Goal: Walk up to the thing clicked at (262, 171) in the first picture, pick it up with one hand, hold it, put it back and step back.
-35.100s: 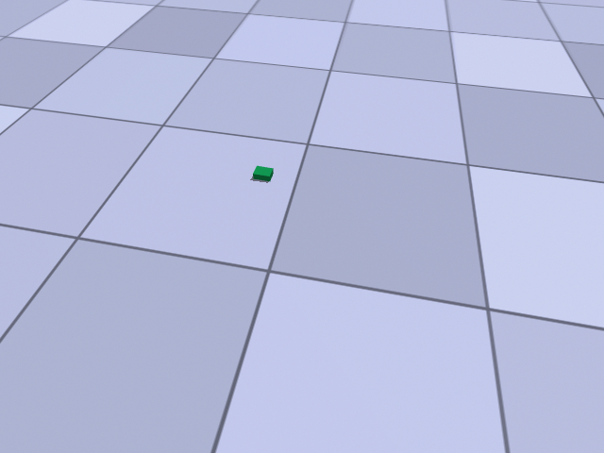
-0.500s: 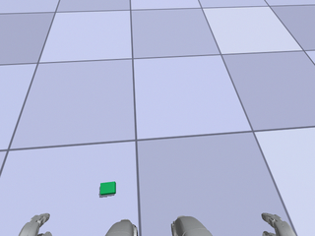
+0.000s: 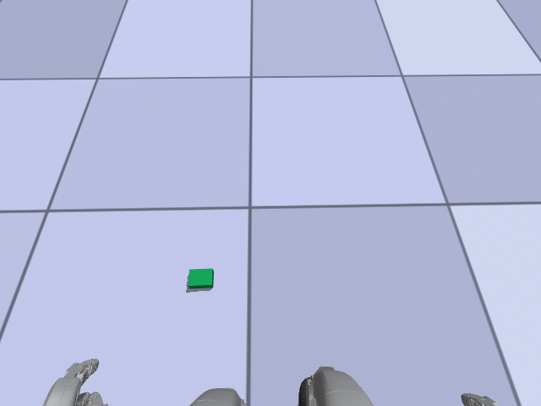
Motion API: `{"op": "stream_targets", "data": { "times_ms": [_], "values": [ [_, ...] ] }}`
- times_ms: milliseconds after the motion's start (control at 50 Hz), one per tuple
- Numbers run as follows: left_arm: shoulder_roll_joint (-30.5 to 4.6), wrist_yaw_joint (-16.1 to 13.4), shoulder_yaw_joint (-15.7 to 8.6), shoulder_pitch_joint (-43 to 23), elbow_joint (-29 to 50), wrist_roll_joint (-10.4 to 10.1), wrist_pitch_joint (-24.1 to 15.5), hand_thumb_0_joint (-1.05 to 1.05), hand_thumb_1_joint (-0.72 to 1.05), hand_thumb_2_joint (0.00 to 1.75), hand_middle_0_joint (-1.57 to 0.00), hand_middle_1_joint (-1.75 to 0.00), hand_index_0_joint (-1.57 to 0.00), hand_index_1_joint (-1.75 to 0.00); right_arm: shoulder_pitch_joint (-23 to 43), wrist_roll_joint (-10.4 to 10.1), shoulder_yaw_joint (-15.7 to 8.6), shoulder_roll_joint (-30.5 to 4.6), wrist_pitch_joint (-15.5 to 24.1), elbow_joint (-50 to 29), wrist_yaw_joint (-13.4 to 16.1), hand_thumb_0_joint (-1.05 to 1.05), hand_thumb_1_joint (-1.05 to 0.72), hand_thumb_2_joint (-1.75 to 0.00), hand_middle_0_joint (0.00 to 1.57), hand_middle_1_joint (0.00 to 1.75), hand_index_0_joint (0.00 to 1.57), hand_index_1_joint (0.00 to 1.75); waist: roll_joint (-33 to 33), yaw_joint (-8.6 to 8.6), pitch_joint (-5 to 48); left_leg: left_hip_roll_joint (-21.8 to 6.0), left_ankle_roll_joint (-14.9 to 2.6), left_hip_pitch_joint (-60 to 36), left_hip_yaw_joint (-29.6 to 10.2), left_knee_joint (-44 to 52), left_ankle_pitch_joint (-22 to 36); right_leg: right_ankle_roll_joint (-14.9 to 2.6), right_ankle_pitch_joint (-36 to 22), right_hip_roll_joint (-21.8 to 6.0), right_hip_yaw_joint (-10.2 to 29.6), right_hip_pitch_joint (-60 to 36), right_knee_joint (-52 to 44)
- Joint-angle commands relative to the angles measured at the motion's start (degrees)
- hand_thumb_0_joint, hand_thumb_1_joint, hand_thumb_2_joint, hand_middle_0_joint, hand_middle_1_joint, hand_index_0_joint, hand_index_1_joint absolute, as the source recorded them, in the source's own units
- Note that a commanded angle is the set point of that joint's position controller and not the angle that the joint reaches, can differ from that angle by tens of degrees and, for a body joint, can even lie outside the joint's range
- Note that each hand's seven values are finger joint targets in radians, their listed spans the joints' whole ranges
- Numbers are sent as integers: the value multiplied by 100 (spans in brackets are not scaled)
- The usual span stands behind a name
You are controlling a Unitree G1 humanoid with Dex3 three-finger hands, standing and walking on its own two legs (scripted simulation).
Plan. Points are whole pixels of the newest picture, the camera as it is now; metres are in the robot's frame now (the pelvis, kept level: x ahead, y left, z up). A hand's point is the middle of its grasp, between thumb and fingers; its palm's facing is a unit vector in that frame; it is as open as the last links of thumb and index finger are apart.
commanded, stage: step back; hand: left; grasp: from above
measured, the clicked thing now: (201, 278) +0.54 +0.26 -0.74
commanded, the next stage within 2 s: none
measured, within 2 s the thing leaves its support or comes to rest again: neither
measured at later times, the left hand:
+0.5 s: hand out of the picture -0.09 +0.25 -0.12, palm faces -0.08 -0.90 -0.43, open 7.4 cm
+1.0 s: hand out of the picture -0.22 +0.28 -0.14, palm faces -0.05 -0.91 -0.40, open 7.4 cm
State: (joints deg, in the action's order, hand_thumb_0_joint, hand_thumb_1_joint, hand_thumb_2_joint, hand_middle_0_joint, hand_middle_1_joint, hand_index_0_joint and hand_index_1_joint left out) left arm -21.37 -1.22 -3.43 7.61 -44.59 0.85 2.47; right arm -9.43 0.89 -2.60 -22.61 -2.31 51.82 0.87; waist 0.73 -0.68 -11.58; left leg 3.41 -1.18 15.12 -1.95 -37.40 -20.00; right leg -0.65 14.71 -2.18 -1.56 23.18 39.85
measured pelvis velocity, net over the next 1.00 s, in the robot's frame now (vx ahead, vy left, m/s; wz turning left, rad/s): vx -0.34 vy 0.01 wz -0.07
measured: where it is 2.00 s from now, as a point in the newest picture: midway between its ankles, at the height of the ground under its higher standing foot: outside the picture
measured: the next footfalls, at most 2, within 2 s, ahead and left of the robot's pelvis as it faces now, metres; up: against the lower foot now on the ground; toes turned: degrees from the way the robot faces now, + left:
right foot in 0.36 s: -0.13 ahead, -0.13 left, +0.00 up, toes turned -3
left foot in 0.74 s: -0.22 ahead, +0.12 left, +0.00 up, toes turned -3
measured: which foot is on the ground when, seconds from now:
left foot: down 0.00-0.40, up 0.42-0.72, down 0.74-1.00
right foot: down 0.00-0.00, up 0.02-0.34, down 0.36-0.76, up 0.78-1.00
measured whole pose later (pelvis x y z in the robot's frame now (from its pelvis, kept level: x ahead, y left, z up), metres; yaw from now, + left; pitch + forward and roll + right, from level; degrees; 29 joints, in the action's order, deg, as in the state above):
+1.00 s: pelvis -0.34 +0.01 +0.01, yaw -4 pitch -2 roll -1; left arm -22.3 -1.3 -3.8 8.7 -48.0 0.6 2.8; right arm -6.9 1.9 -2.3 -21.4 -2.5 47.8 0.4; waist 0.1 -0.8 -9.5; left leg -1.0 -1.3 20.7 0.0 -34.7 -12.3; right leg 1.4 30.3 3.6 4.4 20.6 57.4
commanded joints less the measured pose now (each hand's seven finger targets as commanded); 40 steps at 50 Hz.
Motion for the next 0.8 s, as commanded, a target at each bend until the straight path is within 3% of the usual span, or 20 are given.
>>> {"op": "stream_targets", "data": {
  "times_ms": [0,40,100,180,220,300,340,360,380,400,440,460,580,640,680,700,720,740,760,780],
  "values": [
    [-1208,-118,-437,-328,448,1,-81,0,90,90,-20,-30,-20,-30,-191,113,-541,-1979,132,-559,-54,0,-90,-90,20,30,20,30,-1518,434,1328,-2583,-1684,166,-2877,1895,2213,20,2370,763,707,67,2105],
    [-1114,-135,-425,-60,246,-43,-39,0,90,90,-20,-30,-20,-30,217,122,-390,-1489,162,-597,11,0,-90,-90,20,30,20,30,-623,104,1138,-2136,-1443,68,-1949,1607,2884,-53,1961,894,1308,382,3176],
    [-1149,-92,-455,524,-1,-50,-61,0,90,90,-20,-30,-20,-30,542,96,-344,-1254,174,-737,59,0,-90,-90,20,30,20,30,-707,-159,1029,-1771,-1268,-140,-1267,1370,2806,50,1437,816,1183,519,3498],
    [-1046,-40,-412,358,111,-1,-111,0,90,90,-20,-30,-20,-30,125,74,-365,-1201,165,-740,52,0,-90,-90,20,30,20,30,-910,215,1215,-1713,-1348,-1005,-1151,1244,2749,287,1538,674,912,524,2296],
    [-1007,-35,-381,456,106,4,-114,0,90,90,-20,-30,-20,-30,160,75,-410,-1303,139,-815,38,0,-90,-90,20,30,20,30,-1077,225,1374,-1912,-1430,-1068,-1219,1216,2542,294,1611,532,740,263,1655],
    [-1033,7,-411,972,-231,20,-182,0,90,90,-20,-30,-20,-30,366,89,-445,-1459,17,-883,8,0,-90,-90,20,30,20,30,-1128,61,1648,-1671,-999,-438,-993,937,1978,117,719,376,227,-1013,-666],
    [-1149,0,-468,1360,-390,115,-236,0,90,90,-20,-30,-20,-30,436,2,-408,-1320,-54,-874,-18,0,-90,-90,20,30,20,30,-768,-128,1644,-1350,-538,442,-813,624,865,-104,24,274,425,-1755,-1615],
    [-1512,11,-577,1238,-278,205,-270,0,90,90,-20,-30,-20,-30,369,-36,-336,-1010,-47,-932,-50,0,-90,-90,20,30,20,30,387,-83,1384,-588,-123,1567,-525,-282,-355,-456,654,-708,2085,-1862,-1982],
    [-2202,19,-711,794,-29,194,-232,0,90,90,-20,-30,-20,-30,806,-53,-344,-921,-50,-1025,18,0,-90,-90,20,30,20,30,1678,-414,1057,289,128,1502,-353,-1868,-1360,-1451,428,-2021,3452,-421,-2513],
    [-2231,-24,-706,293,184,176,-273,0,90,90,-20,-30,-20,-30,738,-20,-439,-1177,-88,-997,67,0,-90,-90,20,30,20,30,1398,-237,668,-23,209,1277,-1061,-2986,-1367,-1740,186,-2383,3740,430,-2627],
    [-1534,-67,-515,-388,316,127,-297,0,90,90,-20,-30,-20,-30,59,-118,-414,-1116,-44,-661,57,0,-90,-90,20,30,20,30,293,300,752,434,141,1297,-1071,-3332,-672,-1043,-1620,-1206,1684,-112,-1686],
    [-1473,-78,-538,-520,327,164,-275,0,90,90,-20,-30,-20,-30,-98,-133,-377,-1069,-29,-611,71,0,-90,-90,20,30,20,30,606,344,838,476,195,1213,-884,-3436,-540,-962,-1710,-1085,1359,-206,-1621],
    [-1338,-174,-496,466,263,160,-192,0,90,90,-20,-30,-20,-30,152,-6,-295,-983,10,-743,81,0,-90,-90,20,30,20,30,903,-365,1147,112,319,1607,-501,-1821,-1104,-1145,-2456,-1331,1554,-2068,-1161],
    [-1482,-181,-495,231,352,94,-152,0,90,90,-20,-30,-20,-30,-291,34,-327,-985,32,-643,62,0,-90,-90,20,30,20,30,1162,-178,1498,-228,154,822,-201,-406,-923,-1071,-2871,-1453,1595,-2062,-852],
    [-1508,-141,-431,-17,405,22,-76,0,90,90,-20,-30,-20,-30,-783,60,-378,-944,57,-419,25,0,-90,-90,20,30,20,30,989,118,1680,-111,24,-42,244,1050,248,-777,-2498,-1130,1184,-1660,-433],
    [-1388,-124,-358,71,410,16,-39,0,90,90,-20,-30,-20,-30,-761,88,-437,-1085,70,-401,13,0,-90,-90,20,30,20,30,613,129,1578,-331,-90,-431,-147,1296,895,-480,-1739,-881,1069,-969,-249],
    [-1192,-104,-310,182,422,-5,-34,0,90,90,-20,-30,-20,-30,-645,173,-525,-1427,81,-488,-1,0,-90,-90,20,30,20,30,-388,73,1560,-1373,-494,-785,-1580,1488,1552,-184,-464,-300,664,-111,477],
    [-1223,-148,-356,-265,514,-59,-50,0,90,90,-20,-30,-20,-30,-317,115,-579,-1997,53,-633,-72,0,-90,-90,20,30,20,30,-1568,262,1417,-2353,-1384,-37,-2626,1768,2344,36,2137,583,157,166,1632],
    [-1277,-200,-428,-531,451,24,-37,0,90,90,-20,-30,-20,-30,-272,169,-608,-1998,91,-653,-61,0,-90,-90,20,30,20,30,-1350,414,1226,-2590,-1737,521,-2958,1881,2467,21,2468,618,893,26,2665],
    [-1254,-193,-443,-494,342,-13,-2,0,90,90,-20,-30,-20,-30,-89,180,-524,-1697,115,-641,-14,0,-90,-90,20,30,20,30,-717,278,1145,-2221,-1505,522,-2208,1623,2816,-46,2202,726,1283,86,3160]
  ]
}}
